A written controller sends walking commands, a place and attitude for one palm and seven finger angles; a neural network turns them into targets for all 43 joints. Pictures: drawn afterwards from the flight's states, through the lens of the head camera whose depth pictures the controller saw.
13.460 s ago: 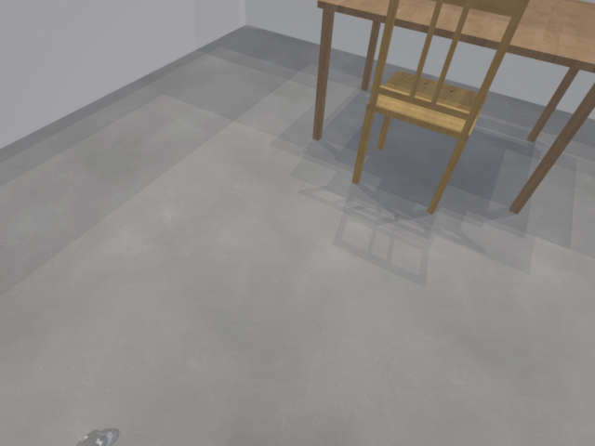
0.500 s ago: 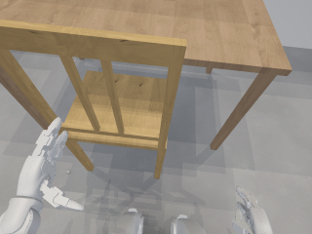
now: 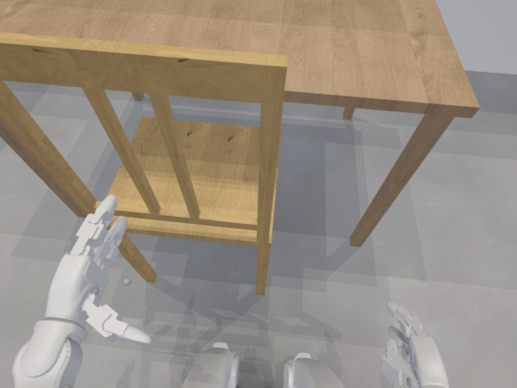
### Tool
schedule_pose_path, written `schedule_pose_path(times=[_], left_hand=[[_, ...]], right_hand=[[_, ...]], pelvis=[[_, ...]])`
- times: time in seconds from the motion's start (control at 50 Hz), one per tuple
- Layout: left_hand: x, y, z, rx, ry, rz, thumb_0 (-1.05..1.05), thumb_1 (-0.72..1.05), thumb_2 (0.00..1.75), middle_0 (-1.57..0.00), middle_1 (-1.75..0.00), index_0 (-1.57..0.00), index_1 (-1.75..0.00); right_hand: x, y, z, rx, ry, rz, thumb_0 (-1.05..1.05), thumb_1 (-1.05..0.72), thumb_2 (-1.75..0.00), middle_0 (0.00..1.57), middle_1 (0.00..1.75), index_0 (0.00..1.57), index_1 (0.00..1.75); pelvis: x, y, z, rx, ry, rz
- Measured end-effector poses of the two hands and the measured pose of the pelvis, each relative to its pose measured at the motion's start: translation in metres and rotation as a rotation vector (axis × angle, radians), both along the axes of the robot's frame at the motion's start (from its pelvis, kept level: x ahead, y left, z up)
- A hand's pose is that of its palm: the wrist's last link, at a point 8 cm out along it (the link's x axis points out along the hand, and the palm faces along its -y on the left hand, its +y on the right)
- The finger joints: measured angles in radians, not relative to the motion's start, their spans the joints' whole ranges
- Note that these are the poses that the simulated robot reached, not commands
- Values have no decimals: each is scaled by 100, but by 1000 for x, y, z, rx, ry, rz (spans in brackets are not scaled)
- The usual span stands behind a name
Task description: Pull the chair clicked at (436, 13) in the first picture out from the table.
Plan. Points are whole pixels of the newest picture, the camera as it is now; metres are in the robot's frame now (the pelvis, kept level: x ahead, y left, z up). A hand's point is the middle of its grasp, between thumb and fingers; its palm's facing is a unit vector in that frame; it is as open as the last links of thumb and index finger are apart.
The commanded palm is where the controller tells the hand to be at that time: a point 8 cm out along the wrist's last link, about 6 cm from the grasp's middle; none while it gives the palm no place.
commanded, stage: aim the fingers beside a spindle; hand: left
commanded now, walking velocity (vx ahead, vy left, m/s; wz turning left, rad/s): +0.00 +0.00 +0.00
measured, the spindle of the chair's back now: (131, 163) +0.47 +0.26 +0.02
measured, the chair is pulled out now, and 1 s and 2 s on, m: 0.00 0.00 0.00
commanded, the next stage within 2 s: none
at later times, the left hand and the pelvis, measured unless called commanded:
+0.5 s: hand (152, 266) +0.28 +0.17 +0.03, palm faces -0.05 -1.00 -0.05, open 16.9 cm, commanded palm +0.26 +0.23 +0.03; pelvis +0.00 +0.01 -0.01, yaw -1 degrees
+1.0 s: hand (166, 257) +0.30 +0.16 +0.00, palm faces -0.05 -1.00 -0.04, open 16.9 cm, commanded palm +0.28 +0.22 +0.01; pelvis +0.00 +0.00 -0.02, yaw -1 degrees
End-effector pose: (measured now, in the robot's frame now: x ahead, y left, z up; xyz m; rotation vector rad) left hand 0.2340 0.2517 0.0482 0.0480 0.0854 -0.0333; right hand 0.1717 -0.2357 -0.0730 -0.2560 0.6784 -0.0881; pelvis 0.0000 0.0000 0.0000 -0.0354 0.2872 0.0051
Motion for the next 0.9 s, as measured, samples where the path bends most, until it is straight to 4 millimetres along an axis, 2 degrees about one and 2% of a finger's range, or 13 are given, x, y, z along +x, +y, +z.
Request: schedule_pose_path(times=[0.32, 0.5, 0.68, 0.82, 0.9], left_hand=[[21, -12, -11, 3, -7, -12, -2, -50, 30, -6, -8, -6, -8], [27, -24, -13, 0, -45, -14, -2, -50, 30, -6, -8, -6, -8], [33, -28, -27, -1, -21, -7, -2, -50, 30, -6, -8, -6, -8], [43, -32, -25, -1, -55, -15, -2, -50, 30, -6, -8, -6, -8], [47, -34, -31, -4, -33, -24, -2, -50, 30, -6, -8, -6, -8]], right_hand=[[-14, -2, -13, 1, 49, -19, 1, -90, -90, 20, 30, 20, 30], [-10, 4, -19, 7, 54, -1, 1, -90, -90, 20, 30, 20, 30], [-3, 9, -26, 11, 58, 20, 1, -90, -90, 20, 30, 20, 30], [-4, 8, -31, 10, 70, 21, 1, -90, -90, 20, 30, 20, 30], [-6, 6, -33, 13, 81, 14, 1, -90, -90, 20, 30, 20, 30]], pelvis=[[0, 3, -5, 7, 25, -11], [0, 7, -10, 8, 39, -12], [-2, 6, -16, 8, 53, -8], [-2, 5, -19, 6, 60, -5], [-2, 5, -20, 8, 66, -8]])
